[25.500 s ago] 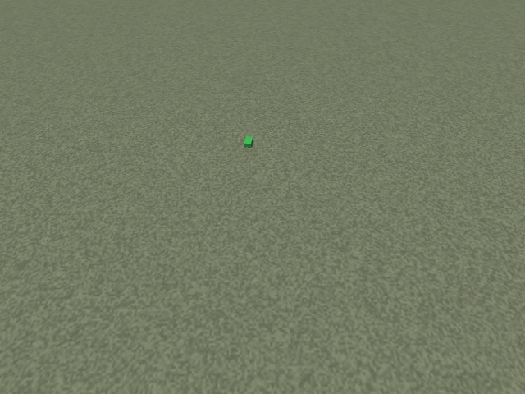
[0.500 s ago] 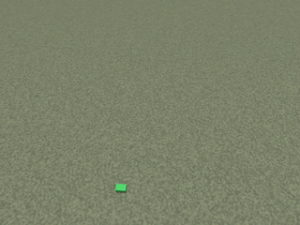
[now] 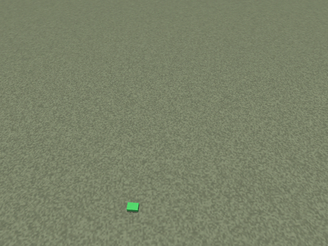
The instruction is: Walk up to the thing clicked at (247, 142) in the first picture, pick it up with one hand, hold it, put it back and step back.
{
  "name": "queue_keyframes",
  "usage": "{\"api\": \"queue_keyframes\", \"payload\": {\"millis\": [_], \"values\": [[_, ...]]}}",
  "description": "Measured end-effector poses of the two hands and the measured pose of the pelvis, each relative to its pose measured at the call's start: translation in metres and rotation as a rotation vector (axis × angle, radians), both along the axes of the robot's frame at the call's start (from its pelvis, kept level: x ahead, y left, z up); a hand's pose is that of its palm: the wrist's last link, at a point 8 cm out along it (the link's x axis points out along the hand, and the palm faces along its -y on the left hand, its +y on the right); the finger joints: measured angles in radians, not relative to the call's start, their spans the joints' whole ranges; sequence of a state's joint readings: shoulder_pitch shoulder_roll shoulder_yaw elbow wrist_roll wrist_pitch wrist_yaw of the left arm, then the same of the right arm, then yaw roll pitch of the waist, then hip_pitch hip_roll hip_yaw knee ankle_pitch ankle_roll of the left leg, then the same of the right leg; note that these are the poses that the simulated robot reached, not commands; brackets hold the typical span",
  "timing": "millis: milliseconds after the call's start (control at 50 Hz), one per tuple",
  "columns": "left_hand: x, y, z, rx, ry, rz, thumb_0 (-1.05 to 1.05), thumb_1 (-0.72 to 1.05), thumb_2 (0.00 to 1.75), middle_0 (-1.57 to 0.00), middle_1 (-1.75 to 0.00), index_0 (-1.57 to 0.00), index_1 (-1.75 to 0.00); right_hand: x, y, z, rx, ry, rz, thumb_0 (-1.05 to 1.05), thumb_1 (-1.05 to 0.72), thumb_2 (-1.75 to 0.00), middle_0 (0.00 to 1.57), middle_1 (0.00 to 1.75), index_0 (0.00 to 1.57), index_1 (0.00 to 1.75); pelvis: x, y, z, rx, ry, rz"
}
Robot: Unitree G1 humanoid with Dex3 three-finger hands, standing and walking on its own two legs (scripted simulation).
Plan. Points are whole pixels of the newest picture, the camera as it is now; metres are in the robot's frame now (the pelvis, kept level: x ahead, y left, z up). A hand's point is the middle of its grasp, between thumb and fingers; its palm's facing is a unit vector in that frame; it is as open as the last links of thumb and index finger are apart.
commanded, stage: stand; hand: left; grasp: from above
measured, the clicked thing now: (132, 206) +0.49 +0.20 -0.77
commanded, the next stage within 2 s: rise first in 0.26 s
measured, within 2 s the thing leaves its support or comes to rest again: neither
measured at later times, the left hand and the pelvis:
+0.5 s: hand out of the picture +0.11 +0.25 -0.16, palm faces +0.04 -0.94 -0.33, open 7.7 cm; pelvis -0.01 +0.00 -0.01, yaw +1 degrees
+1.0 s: hand out of the picture +0.12 +0.26 -0.21, palm faces -0.11 -0.90 -0.42, open 12.8 cm; pelvis -0.01 +0.01 -0.07, yaw +0 degrees
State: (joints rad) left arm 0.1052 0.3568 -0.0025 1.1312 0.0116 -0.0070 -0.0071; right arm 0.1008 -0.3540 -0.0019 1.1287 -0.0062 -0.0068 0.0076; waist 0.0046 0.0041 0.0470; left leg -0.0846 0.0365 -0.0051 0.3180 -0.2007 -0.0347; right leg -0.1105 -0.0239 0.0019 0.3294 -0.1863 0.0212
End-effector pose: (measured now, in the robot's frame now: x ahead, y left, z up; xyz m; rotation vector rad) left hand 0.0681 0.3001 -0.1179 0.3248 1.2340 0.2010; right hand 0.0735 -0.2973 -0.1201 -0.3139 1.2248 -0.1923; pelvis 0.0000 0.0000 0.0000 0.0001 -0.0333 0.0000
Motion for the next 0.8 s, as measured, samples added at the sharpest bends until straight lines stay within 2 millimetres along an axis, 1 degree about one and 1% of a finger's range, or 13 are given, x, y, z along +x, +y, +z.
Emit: {"api": "queue_keyframes", "payload": {"millis": [380, 420, 460, 560, 620, 680, 740, 800], "values": [[-0.006, 0.0, -0.001, 0.001, 0.02, 0.005, 0.0, 0.9, 0.9, -0.2, -0.3, -0.2, -0.31, -0.004, 0.0, -0.002, 0.001, 0.015, -0.003, 0.01, -0.9, -0.9, 0.2, 0.3, 0.2, 0.3, 0.001, 0.001, 0.0, 0.001, 0.003, 0.0], [0.002, -0.002, 0.0, -0.003, -0.03, 0.026, 0.0, 0.89, 0.9, -0.21, -0.32, -0.2, -0.33, 0.0, 0.003, -0.001, 0.001, -0.033, -0.007, 0.01, -0.91, -0.9, 0.2, 0.3, 0.2, 0.3, -0.002, 0.001, -0.002, 0.001, 0.026, 0.008], [0.018, -0.004, -0.002, -0.01, -0.082, 0.039, 0.0, 0.85, 0.9, -0.22, -0.36, -0.21, -0.37, 0.004, 0.009, -0.002, 0.007, -0.081, 0.001, 0.01, -0.91, -0.9, 0.2, 0.3, 0.2, 0.3, -0.006, 0.0, -0.005, -0.001, 0.049, 0.015], [0.058, -0.003, -0.012, -0.019, -0.123, -0.001, 0.0, 0.63, 0.87, -0.24, -0.54, -0.23, -0.55, 0.008, 0.026, -0.008, 0.034, -0.144, 0.0, 0.01, -0.91, -0.9, 0.2, 0.3, 0.2, 0.3, -0.015, -0.002, -0.017, -0.003, 0.124, 0.012], [0.072, -0.001, -0.013, -0.003, -0.141, -0.036, 0.0, 0.44, 0.86, -0.25, -0.65, -0.24, -0.65, 0.007, 0.034, -0.011, 0.054, -0.172, -0.018, 0.01, -0.91, -0.9, 0.2, 0.3, 0.2, 0.3, -0.015, -0.001, -0.022, -0.004, 0.143, 0.006], [0.074, -0.002, -0.014, 0.011, -0.115, -0.059, 0.0, 0.24, 0.84, -0.26, -0.72, -0.26, -0.72, 0.009, 0.041, -0.013, 0.072, -0.2, -0.032, 0.01, -0.91, -0.9, 0.2, 0.3, 0.2, 0.3, -0.013, 0.002, -0.026, -0.006, 0.158, 0.004], [0.068, -0.001, -0.02, 0.024, -0.07, -0.068, 0.0, 0.04, 0.83, -0.29, -0.76, -0.28, -0.77, 0.014, 0.045, -0.015, 0.082, -0.233, -0.028, 0.01, -0.91, -0.9, 0.2, 0.3, 0.2, 0.3, -0.011, 0.004, -0.031, -0.009, 0.177, 0.002], [0.06, 0.001, -0.03, 0.033, -0.041, -0.067, 0.0, -0.12, 0.82, -0.31, -0.79, -0.29, -0.8, 0.023, 0.048, -0.019, 0.08, -0.27, -0.01, 0.01, -0.91, -0.9, 0.2, 0.3, 0.2, 0.3, -0.011, 0.007, -0.04, -0.011, 0.205, 0.002]]}}
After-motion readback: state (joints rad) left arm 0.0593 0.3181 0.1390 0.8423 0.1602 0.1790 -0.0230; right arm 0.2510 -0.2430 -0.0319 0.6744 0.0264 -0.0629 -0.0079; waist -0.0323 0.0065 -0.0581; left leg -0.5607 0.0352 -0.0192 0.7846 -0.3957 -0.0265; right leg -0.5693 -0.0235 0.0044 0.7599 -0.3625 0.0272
